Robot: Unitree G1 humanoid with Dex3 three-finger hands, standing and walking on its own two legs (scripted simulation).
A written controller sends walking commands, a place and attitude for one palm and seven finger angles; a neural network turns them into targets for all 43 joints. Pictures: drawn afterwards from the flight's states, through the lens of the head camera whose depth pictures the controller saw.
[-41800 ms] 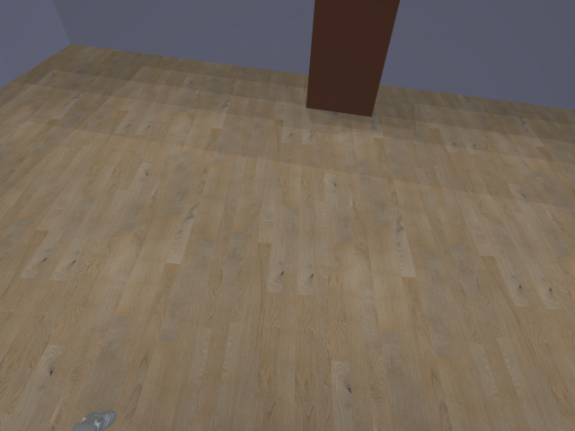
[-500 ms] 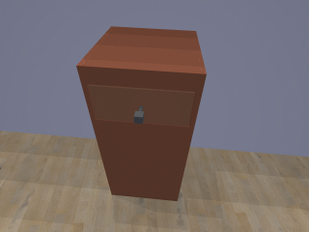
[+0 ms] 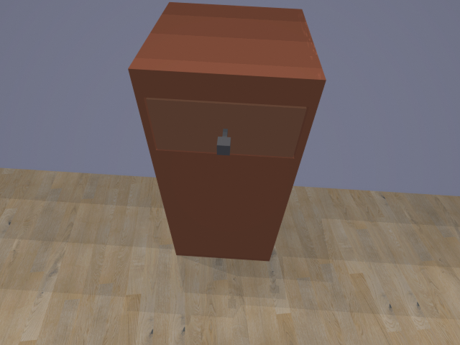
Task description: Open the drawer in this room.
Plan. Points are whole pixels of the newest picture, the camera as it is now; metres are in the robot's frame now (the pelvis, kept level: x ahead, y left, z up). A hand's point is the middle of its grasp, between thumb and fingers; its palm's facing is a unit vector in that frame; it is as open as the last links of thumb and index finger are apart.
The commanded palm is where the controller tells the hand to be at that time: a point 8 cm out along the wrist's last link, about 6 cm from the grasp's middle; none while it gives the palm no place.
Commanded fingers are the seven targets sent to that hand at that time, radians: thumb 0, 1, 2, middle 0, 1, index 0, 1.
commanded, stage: come to a stop and stand still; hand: left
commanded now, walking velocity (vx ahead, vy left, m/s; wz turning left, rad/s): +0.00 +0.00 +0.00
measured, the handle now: (224, 140) +0.58 +0.04 +0.00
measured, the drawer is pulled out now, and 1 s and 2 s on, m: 0.00 0.00 0.00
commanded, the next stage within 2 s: look again from close up in 0.30 s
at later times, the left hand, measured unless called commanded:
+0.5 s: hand out of the picture -0.04 +0.17 -0.17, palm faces +0.02 -0.98 -0.22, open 7.3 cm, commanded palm none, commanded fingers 0.00 0.90 0.90 -0.20 -0.30 -0.20 -0.30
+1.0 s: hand out of the picture +0.02 +0.15 -0.16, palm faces +0.00 -0.98 -0.21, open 7.3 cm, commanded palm none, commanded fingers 0.00 0.90 0.90 -0.20 -0.30 -0.20 -0.30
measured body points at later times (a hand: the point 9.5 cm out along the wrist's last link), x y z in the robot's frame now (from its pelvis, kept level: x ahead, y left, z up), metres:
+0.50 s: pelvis -0.02 -0.01 +0.00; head -0.02 -0.01 +0.45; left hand -0.04 +0.23 -0.15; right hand +0.02 -0.25 -0.15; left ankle +0.03 +0.06 -0.74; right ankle +0.02 -0.14 -0.74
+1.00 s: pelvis +0.00 -0.02 +0.01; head +0.00 -0.03 +0.46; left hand +0.02 +0.20 -0.15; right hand +0.01 -0.25 -0.15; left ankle +0.03 +0.06 -0.74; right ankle +0.02 -0.14 -0.74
